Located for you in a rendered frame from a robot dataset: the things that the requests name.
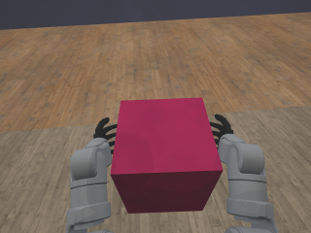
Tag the right robot hand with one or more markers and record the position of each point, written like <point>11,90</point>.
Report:
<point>224,127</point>

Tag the carton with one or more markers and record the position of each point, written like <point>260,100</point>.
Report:
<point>165,157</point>

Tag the left robot hand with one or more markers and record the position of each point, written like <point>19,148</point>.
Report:
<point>100,132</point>

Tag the left robot forearm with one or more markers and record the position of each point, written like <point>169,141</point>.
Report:
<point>89,205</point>

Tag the right robot forearm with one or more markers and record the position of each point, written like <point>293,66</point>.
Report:
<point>247,189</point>

